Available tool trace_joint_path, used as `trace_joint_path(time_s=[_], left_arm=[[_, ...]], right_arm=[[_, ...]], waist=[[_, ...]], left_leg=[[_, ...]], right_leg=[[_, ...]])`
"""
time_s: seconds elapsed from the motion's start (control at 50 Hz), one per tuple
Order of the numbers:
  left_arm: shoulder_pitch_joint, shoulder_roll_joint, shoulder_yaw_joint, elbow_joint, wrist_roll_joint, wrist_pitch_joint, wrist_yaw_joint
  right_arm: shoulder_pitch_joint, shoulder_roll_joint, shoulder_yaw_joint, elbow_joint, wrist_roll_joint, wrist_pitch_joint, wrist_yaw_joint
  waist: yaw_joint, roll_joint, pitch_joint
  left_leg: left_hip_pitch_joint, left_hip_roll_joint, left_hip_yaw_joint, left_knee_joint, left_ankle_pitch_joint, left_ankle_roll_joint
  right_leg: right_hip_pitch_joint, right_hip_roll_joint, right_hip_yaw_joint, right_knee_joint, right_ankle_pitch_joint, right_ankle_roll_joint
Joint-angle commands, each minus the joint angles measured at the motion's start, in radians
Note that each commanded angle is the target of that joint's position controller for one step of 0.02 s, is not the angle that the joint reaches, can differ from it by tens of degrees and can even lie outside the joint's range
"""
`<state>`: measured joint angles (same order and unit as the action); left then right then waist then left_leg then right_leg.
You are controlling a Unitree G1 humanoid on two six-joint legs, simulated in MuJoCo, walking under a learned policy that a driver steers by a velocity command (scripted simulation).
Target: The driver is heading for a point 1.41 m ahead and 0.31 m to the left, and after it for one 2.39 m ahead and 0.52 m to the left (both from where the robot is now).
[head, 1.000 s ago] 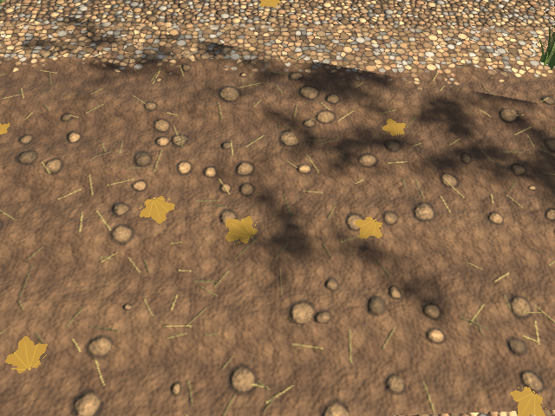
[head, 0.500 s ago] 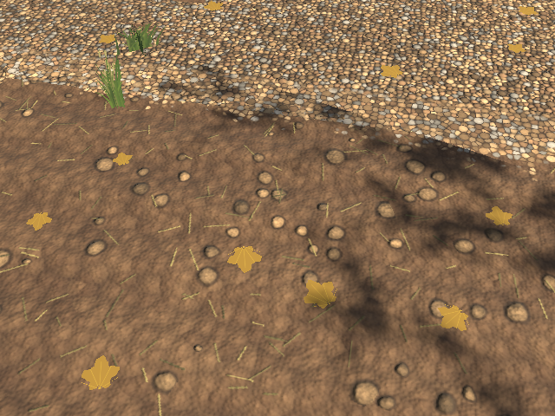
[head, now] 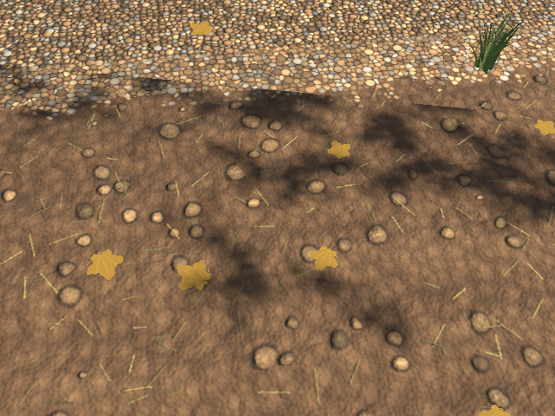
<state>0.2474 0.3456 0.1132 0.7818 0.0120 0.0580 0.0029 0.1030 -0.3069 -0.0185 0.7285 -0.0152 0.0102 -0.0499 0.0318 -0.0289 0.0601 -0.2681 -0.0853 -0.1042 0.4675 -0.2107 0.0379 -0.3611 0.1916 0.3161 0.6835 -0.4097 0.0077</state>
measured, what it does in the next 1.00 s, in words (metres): steps on the spot, turning left: right foot, then left foot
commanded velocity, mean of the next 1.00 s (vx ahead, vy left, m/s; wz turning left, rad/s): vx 0.00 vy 0.00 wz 0.29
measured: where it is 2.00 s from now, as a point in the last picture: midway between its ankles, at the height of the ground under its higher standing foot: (350, 413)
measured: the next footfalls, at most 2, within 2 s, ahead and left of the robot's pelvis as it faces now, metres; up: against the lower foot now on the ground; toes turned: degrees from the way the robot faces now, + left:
right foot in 0.36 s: +0.04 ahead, -0.10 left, +0.00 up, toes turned +17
left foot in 0.82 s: +0.00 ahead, +0.11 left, +0.00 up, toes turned +28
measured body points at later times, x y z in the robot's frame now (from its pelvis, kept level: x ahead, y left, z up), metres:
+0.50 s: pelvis +0.01 -0.02 +0.01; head +0.05 -0.04 +0.45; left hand +0.07 +0.28 -0.09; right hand +0.14 -0.30 -0.14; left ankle -0.04 +0.08 -0.66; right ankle +0.00 -0.11 -0.74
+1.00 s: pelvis +0.00 +0.01 +0.01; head +0.02 +0.05 +0.45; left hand -0.09 +0.27 -0.15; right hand +0.26 -0.14 -0.10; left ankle -0.03 +0.09 -0.74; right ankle +0.01 -0.12 -0.66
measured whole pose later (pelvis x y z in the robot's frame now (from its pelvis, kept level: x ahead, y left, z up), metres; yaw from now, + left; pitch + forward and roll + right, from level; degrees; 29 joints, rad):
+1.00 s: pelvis +0.00 +0.01 +0.01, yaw +20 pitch -1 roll -1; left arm 0.31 0.28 0.05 0.90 0.01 0.07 -0.02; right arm 0.04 -0.22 0.00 0.80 -0.02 0.05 -0.04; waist 0.07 -0.03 0.09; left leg -0.17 0.02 0.13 0.44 -0.25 0.05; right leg -0.40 -0.02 -0.03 1.06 -0.48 0.01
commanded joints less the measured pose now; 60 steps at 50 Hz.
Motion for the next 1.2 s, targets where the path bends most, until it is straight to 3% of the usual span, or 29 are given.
trace_joint_path(time_s=[0.02,0.08,0.1,0.14,0.18,0.26,0.32,0.34,0.36,0.38,0.4,0.42,0.44,0.46,0.52,0.64,0.7,0.76,0.78,0.8,0.82,0.84,0.86,0.88,0.9,0.94,1.02,1.08,1.2], left_arm=[[0.036,0.13,0.022,-0.043,0.016,-0.013,0.006],[0.041,0.034,-0.018,0.001,0.009,0.005,-0.008],[0.035,0.017,-0.032,0.011,0.01,0.01,-0.006],[-0.042,0.04,-0.037,-0.001,0.003,0.013,0.011],[-0.093,0.062,-0.038,-0.013,-0.012,0.009,0.025],[-0.122,0.058,-0.049,-0.025,-0.023,-0.017,0.039],[-0.07,0.035,-0.059,-0.018,-0.024,-0.035,0.048],[-0.017,0.042,-0.056,-0.003,-0.017,-0.042,0.054],[-0.002,0.11,-0.041,0.001,0.001,-0.045,0.067],[-0.086,0.182,-0.034,-0.04,0.002,-0.036,0.073],[-0.095,0.147,-0.038,-0.04,0.01,-0.029,0.066],[-0.136,0.067,-0.061,-0.054,0.009,-0.03,0.06],[-0.168,0.028,-0.072,-0.06,0.01,-0.031,0.058],[-0.178,0.02,-0.078,-0.07,0.012,-0.033,0.06],[-0.103,0.041,-0.074,-0.052,0.014,-0.036,0.06],[0.008,0.089,-0.054,-0.015,0.019,-0.044,0.043],[-0.006,0.104,-0.047,-0.01,0.017,-0.05,0.026],[0.014,0.099,-0.051,0.022,0.01,-0.053,0.007],[-0.003,0.082,-0.06,0.032,0.004,-0.052,0.002],[-0.012,0.044,-0.078,0.044,-0.005,-0.054,-0.004],[0.035,-0.028,-0.102,0.033,-0.012,-0.06,-0.012],[0.103,-0.063,-0.106,0.035,-0.012,-0.048,-0.016],[0.093,0.02,-0.079,0.051,-0.014,-0.031,-0.006],[0.056,0.064,-0.064,0.038,-0.018,-0.023,-0.004],[0.024,0.097,-0.045,0.046,-0.013,-0.014,-0.006],[0.059,0.07,-0.035,0.066,0.001,0.006,-0.018],[0.056,0.016,-0.03,0.041,0.002,0.021,-0.027],[-0.04,0.04,-0.018,-0.025,0.019,0.023,-0.061],[-0.145,0.019,-0.008,-0.08,0.015,0.013,-0.104]], right_arm=[[0.018,-0.129,-0.031,-0.048,-0.006,-0.003,0.008],[0.013,-0.044,0.004,-0.01,-0.011,-0.018,0.021],[0.032,-0.039,0.009,0.018,-0.009,-0.022,0.026],[0.098,-0.132,-0.024,0.047,-0.003,-0.012,0.034],[0.17,-0.196,-0.055,0.068,0.001,0.0,0.044],[0.169,-0.192,-0.079,0.08,0.002,0.008,0.046],[0.113,-0.18,-0.094,0.078,0.007,0.02,0.049],[0.071,-0.167,-0.094,0.065,0.013,0.024,0.05],[0.09,-0.108,-0.083,0.053,0.024,0.023,0.05],[0.181,-0.043,-0.07,0.046,0.027,0.022,0.042],[0.168,-0.146,-0.091,0.063,-0.001,0.029,0.031],[0.17,-0.156,-0.101,0.082,-0.004,0.038,0.035],[0.182,-0.139,-0.102,0.097,-0.015,0.05,0.045],[0.195,-0.133,-0.103,0.104,-0.016,0.062,0.059],[0.16,-0.108,-0.089,0.08,-0.004,0.075,0.089],[0.024,-0.067,-0.062,-0.006,0.004,0.074,0.115],[0.015,-0.056,-0.053,-0.014,0.009,0.073,0.109],[0.016,-0.038,-0.04,0.003,0.01,0.068,0.083],[0.046,-0.023,-0.033,0.025,0.006,0.063,0.072],[0.099,-0.009,-0.021,0.056,-0.008,0.05,0.059],[0.172,-0.073,-0.025,0.078,-0.04,0.032,0.04],[0.118,-0.14,-0.028,0.065,-0.019,0.024,0.026],[0.122,-0.166,-0.048,0.073,0.007,0.029,0.016],[0.087,-0.175,-0.057,0.067,0.016,0.032,0.013],[0.027,-0.139,-0.045,0.056,0.009,0.036,0.009],[-0.026,-0.089,-0.029,0.042,0.0,0.038,-0.003],[-0.028,-0.059,-0.025,0.036,-0.008,0.029,-0.008],[0.059,-0.106,-0.046,0.059,-0.015,0.006,0.007],[0.127,-0.135,-0.074,0.074,-0.02,-0.058,0.018]], waist=[[-0.007,0.104,-0.092],[0.003,0.174,-0.064],[0.009,0.19,-0.068],[-0.031,0.239,-0.052],[-0.059,0.243,-0.056],[-0.049,0.21,-0.095],[-0.002,0.175,-0.119],[0.03,0.151,-0.126],[0.013,0.01,-0.136],[-0.039,-0.2,-0.135],[-0.03,-0.119,-0.102],[-0.058,-0.057,-0.051],[-0.074,-0.049,-0.008],[-0.084,-0.076,-0.011],[-0.053,-0.107,-0.02],[0.005,-0.101,-0.042],[-0.007,-0.107,-0.056],[-0.004,-0.136,-0.07],[-0.034,-0.121,-0.079],[-0.077,-0.071,-0.101],[-0.074,0.074,-0.21],[-0.023,0.22,-0.2],[-0.067,0.202,-0.222],[-0.078,0.234,-0.187],[-0.058,0.173,-0.097],[-0.019,0.168,-0.032],[-0.019,0.159,-0.023],[-0.065,0.213,-0.026],[-0.06,0.115,0.009]], left_leg=[[0.111,0.391,-0.374,-0.183,0.19,0.191],[0.067,0.227,-0.182,-0.146,0.409,0.128],[0.083,0.199,-0.17,-0.137,0.435,0.114],[0.144,0.182,-0.235,-0.107,0.474,0.119],[0.217,0.21,-0.339,-0.09,0.499,0.138],[0.249,0.223,-0.451,-0.087,0.49,0.154],[0.138,0.173,-0.451,-0.059,0.391,0.108],[0.024,0.127,-0.415,-0.018,0.277,0.058],[-0.154,0.044,-0.303,0.12,-0.003,-0.007],[-0.327,-0.094,-0.061,0.344,-0.365,-0.037],[-0.289,0.003,-0.004,0.504,-0.382,-0.037],[-0.264,0.027,-0.003,0.584,-0.335,-0.033],[-0.269,0.037,0.011,0.658,-0.281,-0.039],[-0.285,0.042,0.026,0.707,-0.236,-0.049],[-0.328,0.059,0.081,0.704,-0.195,-0.083],[-0.309,0.089,0.122,0.505,-0.196,-0.077],[-0.188,0.069,0.146,0.379,-0.204,-0.042],[-0.053,0.028,0.154,0.2,-0.213,-0.008],[0.037,0.029,0.15,0.049,-0.118,0.005],[0.233,0.083,0.109,-0.2,0.127,0.016],[0.496,0.314,-0.09,-0.213,0.41,0.037],[0.473,0.508,-0.194,-0.077,0.885,0.149],[0.436,0.498,-0.107,-0.012,0.933,0.246],[0.356,0.483,-0.095,-0.067,0.732,0.261],[0.269,0.419,-0.027,-0.118,0.566,0.212],[0.172,0.362,0.083,-0.149,0.481,0.153],[0.129,0.364,0.157,-0.185,0.271,0.148],[0.207,0.43,0.052,-0.339,-0.369,0.133],[0.312,0.498,0.08,-0.402,-0.473,0.101]], right_leg=[[-0.131,-0.062,-0.11,0.336,-0.113,0.01],[-0.029,-0.062,-0.11,0.275,-0.026,0.028],[0.008,-0.089,-0.161,0.166,-0.028,0.037],[0.001,-0.095,-0.274,0.049,-0.068,0.05],[-0.048,-0.082,-0.261,0.023,-0.069,0.042],[-0.034,-0.087,-0.222,-0.041,-0.051,0.015],[0.143,-0.087,-0.226,-0.234,0.061,-0.008],[0.291,-0.122,-0.22,-0.367,0.166,-0.016],[0.44,-0.292,-0.076,-0.455,0.162,-0.06],[0.473,-0.551,0.16,-0.476,0.283,-0.153],[0.317,-0.601,0.114,-0.439,0.404,-0.227],[0.258,-0.541,0.029,-0.431,0.464,-0.224],[0.222,-0.472,-0.078,-0.413,0.514,-0.2],[0.238,-0.425,-0.152,-0.399,0.55,-0.176],[0.302,-0.399,-0.262,-0.353,0.729,-0.175],[0.385,-0.467,-0.305,-0.316,0.813,-0.212],[0.332,-0.477,-0.33,-0.291,0.834,-0.209],[0.297,-0.455,-0.295,-0.244,0.857,-0.202],[0.27,-0.435,-0.295,-0.215,0.829,-0.179],[0.182,-0.413,-0.308,-0.191,0.751,-0.128],[0.054,-0.364,-0.337,-0.107,0.416,-0.065],[-0.027,-0.256,-0.366,-0.024,-0.176,-0.039],[-0.027,-0.223,-0.332,0.145,-0.252,-0.039],[-0.077,-0.206,-0.327,0.278,-0.248,-0.037],[-0.107,-0.215,-0.311,0.353,-0.184,-0.028],[-0.1,-0.215,-0.326,0.412,-0.091,-0.005],[-0.127,-0.217,-0.358,0.441,-0.005,0.024],[-0.246,-0.26,-0.362,0.365,0.043,0.011],[-0.379,-0.295,-0.347,0.292,0.104,-0.03]])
